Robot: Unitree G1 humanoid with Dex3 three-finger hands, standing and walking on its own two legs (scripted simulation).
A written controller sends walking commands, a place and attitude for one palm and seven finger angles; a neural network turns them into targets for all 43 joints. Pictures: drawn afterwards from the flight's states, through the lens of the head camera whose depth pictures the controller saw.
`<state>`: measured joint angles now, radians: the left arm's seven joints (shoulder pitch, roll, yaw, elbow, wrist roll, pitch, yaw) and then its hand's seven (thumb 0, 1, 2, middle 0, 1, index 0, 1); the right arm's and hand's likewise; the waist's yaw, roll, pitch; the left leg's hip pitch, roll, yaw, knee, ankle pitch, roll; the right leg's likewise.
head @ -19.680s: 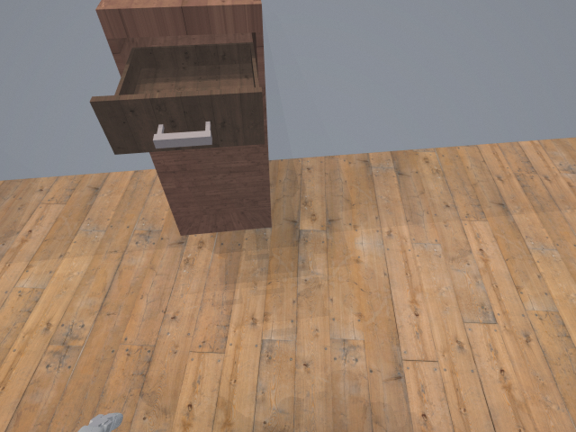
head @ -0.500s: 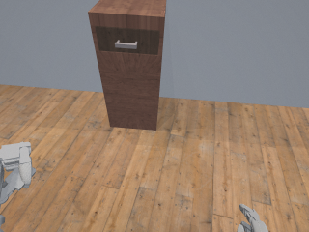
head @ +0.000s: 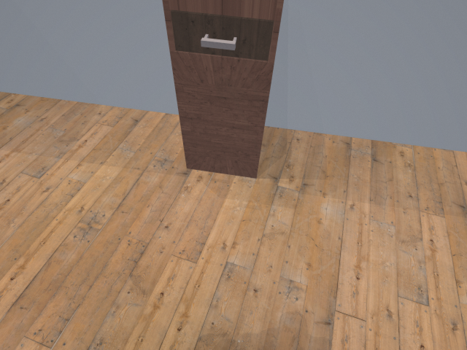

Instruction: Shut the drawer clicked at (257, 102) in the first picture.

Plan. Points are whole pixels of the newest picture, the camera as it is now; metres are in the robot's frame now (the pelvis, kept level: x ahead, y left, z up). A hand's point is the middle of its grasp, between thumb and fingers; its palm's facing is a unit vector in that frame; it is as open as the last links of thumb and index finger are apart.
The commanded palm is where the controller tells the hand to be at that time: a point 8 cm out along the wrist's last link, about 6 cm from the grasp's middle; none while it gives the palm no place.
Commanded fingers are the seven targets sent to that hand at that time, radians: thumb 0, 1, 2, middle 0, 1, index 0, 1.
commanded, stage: let the arm hang, fingers relaxed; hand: left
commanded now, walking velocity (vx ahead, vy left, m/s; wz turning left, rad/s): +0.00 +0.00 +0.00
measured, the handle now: (219, 41) +1.07 +0.12 +0.00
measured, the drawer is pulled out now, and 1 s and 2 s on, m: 0.00 0.00 0.00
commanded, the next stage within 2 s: look to check the result in 0.68 s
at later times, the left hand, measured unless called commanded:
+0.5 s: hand out of the picture +0.03 +0.17 -0.17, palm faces +0.00 -0.98 -0.20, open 7.2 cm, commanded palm none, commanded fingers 0.00 0.90 0.90 -0.20 -0.30 -0.20 -0.30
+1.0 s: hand out of the picture +0.03 +0.16 -0.17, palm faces +0.01 -0.98 -0.19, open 7.3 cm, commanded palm none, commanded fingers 0.00 0.90 0.90 -0.20 -0.30 -0.20 -0.30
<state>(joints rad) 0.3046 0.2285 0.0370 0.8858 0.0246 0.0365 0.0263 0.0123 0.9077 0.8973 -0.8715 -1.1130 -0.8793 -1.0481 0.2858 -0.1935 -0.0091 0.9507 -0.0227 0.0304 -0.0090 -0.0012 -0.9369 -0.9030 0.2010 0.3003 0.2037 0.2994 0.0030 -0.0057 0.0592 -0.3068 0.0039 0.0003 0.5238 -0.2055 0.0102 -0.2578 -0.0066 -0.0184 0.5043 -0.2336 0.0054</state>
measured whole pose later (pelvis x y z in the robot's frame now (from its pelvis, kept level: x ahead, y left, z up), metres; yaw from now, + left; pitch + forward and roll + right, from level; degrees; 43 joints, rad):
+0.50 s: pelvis +0.02 +0.00 +0.01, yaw -1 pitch -1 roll +0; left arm 0.26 0.14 0.00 1.12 0.02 0.00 0.04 0.00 0.92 0.90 -0.22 -0.32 -0.22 -0.32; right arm 0.29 -0.14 -0.01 1.11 -0.01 0.01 -0.02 0.01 -0.91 -0.90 0.20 0.30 0.20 0.30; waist 0.00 0.02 0.03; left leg -0.22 0.00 0.03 0.43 -0.19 0.01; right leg -0.20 -0.01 0.01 0.45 -0.23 0.01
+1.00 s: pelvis +0.03 -0.01 +0.01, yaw -2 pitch -1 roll +0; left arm 0.27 0.13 0.02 1.14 0.02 0.00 0.04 0.00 0.91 0.90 -0.20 -0.30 -0.20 -0.30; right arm 0.29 -0.13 -0.02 1.14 -0.01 0.01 -0.03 0.00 -0.91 -0.90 0.20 0.30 0.20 0.30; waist -0.01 0.01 0.05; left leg -0.20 0.02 0.03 0.43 -0.20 -0.01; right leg -0.17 0.01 0.01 0.43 -0.24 -0.01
